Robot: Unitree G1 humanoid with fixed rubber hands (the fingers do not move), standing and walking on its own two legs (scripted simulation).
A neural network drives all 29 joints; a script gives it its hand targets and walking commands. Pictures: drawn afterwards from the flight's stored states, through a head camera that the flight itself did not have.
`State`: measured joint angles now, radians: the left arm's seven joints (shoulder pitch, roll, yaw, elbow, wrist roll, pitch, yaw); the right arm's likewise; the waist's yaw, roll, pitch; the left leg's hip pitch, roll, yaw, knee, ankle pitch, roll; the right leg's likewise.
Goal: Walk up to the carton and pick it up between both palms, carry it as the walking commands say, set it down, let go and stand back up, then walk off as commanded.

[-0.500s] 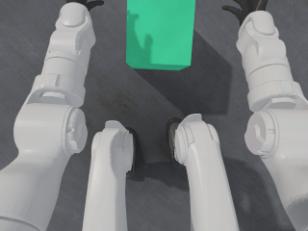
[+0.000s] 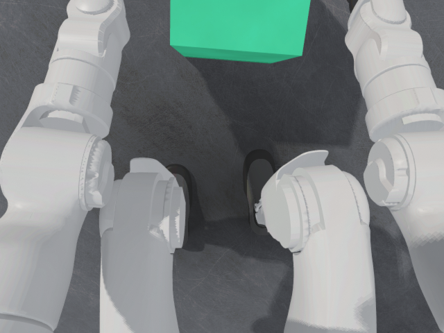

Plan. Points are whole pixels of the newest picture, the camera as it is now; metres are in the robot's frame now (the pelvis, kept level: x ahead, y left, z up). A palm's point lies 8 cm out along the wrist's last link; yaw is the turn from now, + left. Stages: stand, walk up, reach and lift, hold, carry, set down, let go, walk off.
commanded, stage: reach and lift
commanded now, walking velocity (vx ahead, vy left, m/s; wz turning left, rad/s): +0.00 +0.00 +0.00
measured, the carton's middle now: out of the picture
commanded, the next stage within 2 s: none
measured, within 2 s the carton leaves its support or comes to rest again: leaves its support in 1.46 s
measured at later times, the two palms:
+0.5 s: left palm out of the picture +0.55 +0.11 -0.19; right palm out of the picture +0.52 -0.20 -0.19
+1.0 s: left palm out of the picture +0.55 +0.09 -0.19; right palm out of the picture +0.53 -0.18 -0.19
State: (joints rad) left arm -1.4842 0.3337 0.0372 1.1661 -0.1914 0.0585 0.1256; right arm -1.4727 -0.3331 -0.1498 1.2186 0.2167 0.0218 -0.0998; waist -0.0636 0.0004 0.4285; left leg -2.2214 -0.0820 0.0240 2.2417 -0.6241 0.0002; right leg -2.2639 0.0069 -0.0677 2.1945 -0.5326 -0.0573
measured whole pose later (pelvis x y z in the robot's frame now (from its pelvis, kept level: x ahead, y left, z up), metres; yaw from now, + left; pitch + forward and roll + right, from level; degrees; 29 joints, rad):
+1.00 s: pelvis +0.00 +0.01 -0.01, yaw +1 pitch +31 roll -1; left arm -1.56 0.22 0.16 1.18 -0.04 0.10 0.12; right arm -1.54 -0.29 -0.18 1.23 0.12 0.08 -0.09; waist -0.07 0.03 0.49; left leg -2.20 -0.10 0.03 2.29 -0.63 0.02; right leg -2.23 0.00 -0.06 2.24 -0.56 -0.04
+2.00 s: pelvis +0.01 +0.01 +0.02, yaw +1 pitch +38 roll +0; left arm -1.38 0.10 0.34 0.89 0.07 0.24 0.20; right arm -1.34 -0.13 -0.37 0.83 -0.07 0.28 -0.10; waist -0.08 0.06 0.24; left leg -2.23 -0.15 0.01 2.18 -0.62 -0.01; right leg -2.25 0.07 -0.01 2.15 -0.55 0.01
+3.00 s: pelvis +0.01 +0.01 +0.11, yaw +1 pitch +41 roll +1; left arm -1.15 -0.05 0.43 0.77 0.23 0.28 0.20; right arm -1.10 0.03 -0.49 0.68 -0.24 0.33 -0.13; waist -0.07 0.05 -0.02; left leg -2.01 -0.18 -0.03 1.86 -0.57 -0.02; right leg -2.04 0.12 0.05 1.84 -0.51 0.03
